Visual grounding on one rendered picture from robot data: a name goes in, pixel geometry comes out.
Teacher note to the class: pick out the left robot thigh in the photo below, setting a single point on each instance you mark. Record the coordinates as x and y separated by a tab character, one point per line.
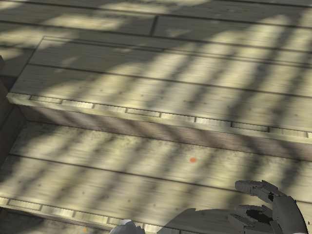
127	229

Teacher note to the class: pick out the right robot hand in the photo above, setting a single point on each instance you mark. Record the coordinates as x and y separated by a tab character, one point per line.
284	218

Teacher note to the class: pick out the left robot shin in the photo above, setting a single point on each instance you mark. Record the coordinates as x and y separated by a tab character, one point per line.
127	221

